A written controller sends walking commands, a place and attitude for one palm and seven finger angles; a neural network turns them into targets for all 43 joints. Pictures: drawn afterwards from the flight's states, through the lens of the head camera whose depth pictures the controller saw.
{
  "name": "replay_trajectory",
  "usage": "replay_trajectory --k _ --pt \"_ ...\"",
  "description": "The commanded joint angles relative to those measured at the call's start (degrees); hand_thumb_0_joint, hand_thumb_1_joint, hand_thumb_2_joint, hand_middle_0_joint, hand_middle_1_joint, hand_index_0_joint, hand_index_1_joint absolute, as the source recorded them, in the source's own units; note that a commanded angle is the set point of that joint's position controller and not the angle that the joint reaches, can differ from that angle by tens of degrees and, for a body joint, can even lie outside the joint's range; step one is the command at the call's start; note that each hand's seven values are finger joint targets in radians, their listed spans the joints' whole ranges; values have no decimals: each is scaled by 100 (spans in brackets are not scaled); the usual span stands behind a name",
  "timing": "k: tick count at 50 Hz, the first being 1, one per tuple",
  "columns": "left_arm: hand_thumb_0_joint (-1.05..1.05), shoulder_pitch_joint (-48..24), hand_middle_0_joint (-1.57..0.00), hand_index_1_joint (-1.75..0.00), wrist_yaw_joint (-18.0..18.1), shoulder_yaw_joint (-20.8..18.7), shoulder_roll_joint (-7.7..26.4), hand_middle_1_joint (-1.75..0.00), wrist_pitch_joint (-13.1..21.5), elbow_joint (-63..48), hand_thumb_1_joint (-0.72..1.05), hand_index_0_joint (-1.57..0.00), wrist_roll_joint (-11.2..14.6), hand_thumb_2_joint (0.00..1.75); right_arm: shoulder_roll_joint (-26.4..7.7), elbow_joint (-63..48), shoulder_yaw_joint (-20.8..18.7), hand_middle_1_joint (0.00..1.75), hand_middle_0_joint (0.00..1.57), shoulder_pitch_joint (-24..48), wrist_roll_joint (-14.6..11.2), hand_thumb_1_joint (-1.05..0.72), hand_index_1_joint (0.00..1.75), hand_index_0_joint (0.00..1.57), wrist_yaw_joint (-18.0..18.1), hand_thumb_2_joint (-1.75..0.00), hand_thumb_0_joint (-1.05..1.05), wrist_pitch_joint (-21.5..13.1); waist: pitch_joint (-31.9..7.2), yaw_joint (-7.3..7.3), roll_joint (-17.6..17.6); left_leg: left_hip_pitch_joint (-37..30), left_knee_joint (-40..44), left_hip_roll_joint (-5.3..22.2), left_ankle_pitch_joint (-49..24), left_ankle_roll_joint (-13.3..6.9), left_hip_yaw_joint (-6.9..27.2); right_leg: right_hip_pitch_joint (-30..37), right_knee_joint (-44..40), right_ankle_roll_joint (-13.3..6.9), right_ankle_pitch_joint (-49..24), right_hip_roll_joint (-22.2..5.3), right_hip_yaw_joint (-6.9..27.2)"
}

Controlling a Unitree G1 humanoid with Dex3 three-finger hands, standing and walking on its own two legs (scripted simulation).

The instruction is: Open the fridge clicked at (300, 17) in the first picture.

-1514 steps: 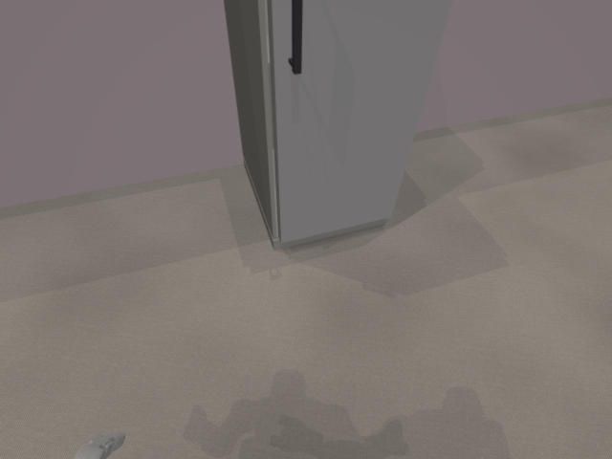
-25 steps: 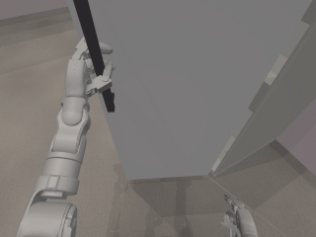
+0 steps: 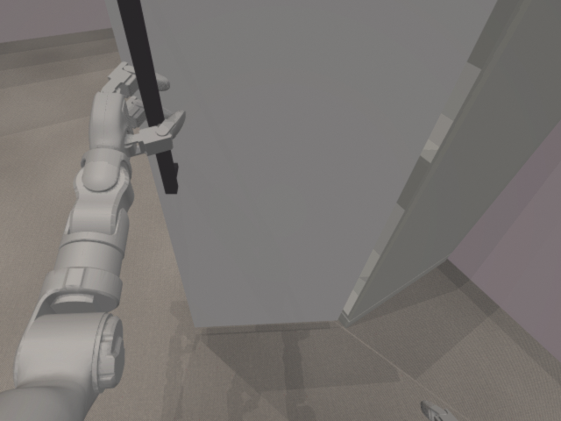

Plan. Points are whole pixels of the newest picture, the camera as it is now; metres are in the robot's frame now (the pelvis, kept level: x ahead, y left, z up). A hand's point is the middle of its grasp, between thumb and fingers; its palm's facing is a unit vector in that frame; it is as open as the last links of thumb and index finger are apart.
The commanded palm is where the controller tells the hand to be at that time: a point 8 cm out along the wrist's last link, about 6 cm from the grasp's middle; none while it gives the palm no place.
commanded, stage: loosen the grip on the handle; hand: left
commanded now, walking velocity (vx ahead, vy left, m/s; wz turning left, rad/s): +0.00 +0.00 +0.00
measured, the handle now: (156, 101) +0.49 +0.19 +0.20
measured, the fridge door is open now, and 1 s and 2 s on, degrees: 62 62 62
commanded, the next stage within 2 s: slip the hand off the handle in 0.40 s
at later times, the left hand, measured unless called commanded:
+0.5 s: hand (163, 137) +0.44 +0.17 +0.18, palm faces +0.14 -0.98 -0.14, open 14.5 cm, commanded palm +0.41 +0.23 +0.18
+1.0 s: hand (111, 148) +0.42 +0.23 +0.18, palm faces +0.17 -0.97 -0.15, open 14.7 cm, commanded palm +0.38 +0.28 +0.18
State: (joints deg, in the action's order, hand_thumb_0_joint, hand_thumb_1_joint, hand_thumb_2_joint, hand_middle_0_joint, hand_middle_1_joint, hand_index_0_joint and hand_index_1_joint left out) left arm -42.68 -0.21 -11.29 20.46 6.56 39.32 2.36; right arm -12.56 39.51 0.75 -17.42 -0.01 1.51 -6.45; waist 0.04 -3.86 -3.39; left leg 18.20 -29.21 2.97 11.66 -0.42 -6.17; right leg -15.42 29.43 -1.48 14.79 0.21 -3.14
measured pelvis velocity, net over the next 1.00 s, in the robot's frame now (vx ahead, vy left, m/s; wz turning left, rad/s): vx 0.03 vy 0.00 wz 0.03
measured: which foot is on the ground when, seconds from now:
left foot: down 0.00-1.00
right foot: down 0.00-1.00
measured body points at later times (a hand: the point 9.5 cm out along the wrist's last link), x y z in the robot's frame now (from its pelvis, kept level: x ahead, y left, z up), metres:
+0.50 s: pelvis +0.03 -0.01 +0.00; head +0.04 -0.02 +0.45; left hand +0.42 +0.22 +0.19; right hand +0.12 -0.27 -0.12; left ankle +0.04 +0.11 -0.74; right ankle +0.01 -0.10 -0.74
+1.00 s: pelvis +0.03 +0.00 +0.00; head +0.05 +0.00 +0.45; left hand +0.40 +0.29 +0.19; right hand +0.16 -0.25 -0.11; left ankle +0.04 +0.11 -0.74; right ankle +0.01 -0.10 -0.74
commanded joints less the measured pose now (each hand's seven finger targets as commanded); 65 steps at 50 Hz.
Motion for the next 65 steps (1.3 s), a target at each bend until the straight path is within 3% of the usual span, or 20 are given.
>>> replay_trajectory --k 1,3,6,9,10,11,14,17,21,24,25,30,34,37,41,48,52,54,57,65 --pt "0 -2047 -45 -140 114 67 639 -140 797 -1174 -31 -45 -215 32 -997 -646 -399 30 20 149 4 -90 30 20 -111 -90 0 -256 -1002 33 1131 -719 271 -186 174 -48 560 -514 -425 -141 -91 139 172" --pt "0 -1788 -42 -137 183 -14 757 -137 904 -1177 -55 -42 -198 20 -1074 -656 -466 30 20 43 -5 -90 30 20 -162 -90 0 -209 -1176 -20 222 -478 206 -191 174 -137 494 -382 -476 -42 -14 131 212" --pt "0 -1787 -38 -132 88 -3 757 -132 1005 -1386 -55 -38 -59 20 -1086 -642 -519 30 20 31 -56 -90 30 20 -140 -90 0 -179 -1435 -52 -118 -467 155 -227 207 -181 438 -239 -546 29 69 111 330" --pt "0 -1710 -34 -127 -7 126 611 -127 941 -1554 -55 -34 48 20 -1060 -539 -559 30 20 -15 -110 -90 30 20 -144 -90 0 -139 -1559 -32 98 -580 123 -238 34 -191 389 -137 -596 46 -198 92 439" --pt "0 -1788 -33 -125 -9 -21 828 -125 912 -1561 -55 -33 73 20 -1102 -478 -566 30 20 -29 -114 -90 30 20 -125 -90 0 -115 -1499 -42 158 -552 130 -252 76 -185 392 -136 -639 59 -166 76 468" --pt "0 -2360 -32 -123 64 -681 1790 -123 920 -1699 -55 -32 63 20 -1204 -370 -556 30 20 -41 -104 -90 30 20 -45 -90 0 -79 -1551 -21 297 -540 132 -265 119 -199 382 -31 -698 78 -105 59 562" --pt "0 -2186 -28 -118 52 -325 1269 -118 867 -1639 -55 -28 41 20 -1000 -328 -506 30 20 -18 -101 -90 30 20 -45 -90 0 -33 -1526 -19 453 -422 128 -273 -93 -177 345 271 -676 102 -566 -25 686" --pt "0 -1837 -25 -115 -3 -336 1173 -115 929 -2111 -55 -25 170 20 -1005 -380 -514 30 20 -3 -105 -90 30 20 -38 -90 0 -50 -1945 85 750 -834 109 -304 -742 -166 376 490 -464 56 -1474 34 495" --pt "0 -1201 -25 -115 -87 -621 1267 -115 903 -2240 -55 -25 342 20 -1026 -398 -505 30 20 54 -108 -90 30 20 3 -90 0 -33 -1856 156 133 -804 90 -307 -1070 -182 372 629 -350 153 -2149 56 382" --pt "0 -1002 -25 -115 -99 -414 924 -115 807 -2418 -55 -25 372 20 -988 -439 -491 30 20 163 -124 -90 30 20 1 -90 0 -37 -1726 135 33 -876 89 -286 -1163 -181 353 482 -331 177 -2190 64 309" --pt "0 -1258 -25 -115 -73 -401 962 -115 758 -2156 -55 -25 329 20 -1002 -337 -471 30 20 108 -112 -90 30 20 23 -90 0 -12 -1500 10 -42 -809 67 -277 -1090 -171 367 288 -350 191 -2107 61 296" --pt "0 -1131 -25 -115 -108 -407 1027 -115 658 -2605 -55 -25 220 20 -928 -478 -435 30 20 232 -102 -90 30 20 59 -90 0 51 -1844 157 567 -1072 17 -285 -1440 -141 366 401 -256 105 -2172 78 272" --pt "0 -848 -25 -115 -277 -794 1380 -115 768 -3038 -55 -25 339 20 -923 -556 -427 30 20 298 -92 -90 30 20 112 -90 0 57 -2263 278 596 -1298 -36 -275 -1963 -131 395 767 -142 102 -2795 85 274" --pt "0 -735 -25 -115 -450 -514 1043 -115 743 -2951 -55 -25 458 20 -901 -555 -387 30 20 338 -143 -90 30 20 139 -90 0 32 -1864 191 519 -1308 -39 -234 -1963 -119 424 499 -188 106 -2594 121 200" --pt "0 -584 -25 -115 -618 -850 1465 -115 528 -2562 -55 -25 517 20 -1001 -527 -367 30 20 384 -183 -90 30 20 237 -90 0 69 -1407 182 344 -1036 32 -239 -1489 -122 403 334 -295 109 -2155 120 203" --pt "0 -826 -25 -115 -825 -740 1386 -115 650 -2967 -55 -25 636 20 -966 -580 -349 30 20 380 -178 -90 30 20 275 -90 0 -23 -1891 203 863 -1326 -14 -219 -1617 -69 530 309 -248 48 -1923 143 183" --pt "0 -629 -25 -115 -829 -1135 1787 -115 812 -2700 -55 -25 667 20 -1032 -525 -351 30 20 300 -162 -90 30 20 289 -90 0 -54 -1795 248 583 -1144 11 -202 -1485 -69 565 321 -232 59 -1807 155 164" --pt "0 -536 -25 -115 -869 -1117 1729 -115 782 -2558 -55 -25 681 20 -1023 -530 -331 30 20 321 -174 -90 30 20 297 -90 0 -60 -1720 250 502 -1023 51 -205 -1346 -69 556 315 -231 66 -1706 145 156" --pt "0 -202 -25 -115 -917 -736 1279 -115 726 -2937 -55 -25 708 20 -958 -663 -341 30 20 424 -219 -90 30 20 261 -90 0 -116 -1788 322 951 -1188 58 -205 -1365 -51 523 314 -248 45 -1615 137 157" --pt "0 991 -25 -115 -741 -1077 1281 -115 628 -3904 -55 -25 891 20 -950 -852 -310 30 20 708 -221 -90 30 20 206 -90 0 -238 -1559 528 357 -1026 167 -186 -1244 -57 519 560 -236 80 -1689 138 130"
